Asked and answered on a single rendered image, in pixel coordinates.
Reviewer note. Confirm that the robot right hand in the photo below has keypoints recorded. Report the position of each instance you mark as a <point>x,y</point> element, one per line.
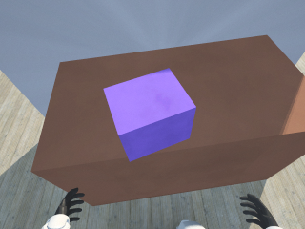
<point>265,218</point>

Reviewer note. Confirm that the pedestal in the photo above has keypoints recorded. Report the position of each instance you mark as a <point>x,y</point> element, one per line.
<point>249,122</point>

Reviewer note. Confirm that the robot left forearm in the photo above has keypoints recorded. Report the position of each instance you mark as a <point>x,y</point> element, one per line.
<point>59,221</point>

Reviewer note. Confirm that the carton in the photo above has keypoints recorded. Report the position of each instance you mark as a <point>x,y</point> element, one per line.
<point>150,113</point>

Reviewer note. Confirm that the robot left hand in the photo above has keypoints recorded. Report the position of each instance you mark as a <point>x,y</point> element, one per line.
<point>67,203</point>

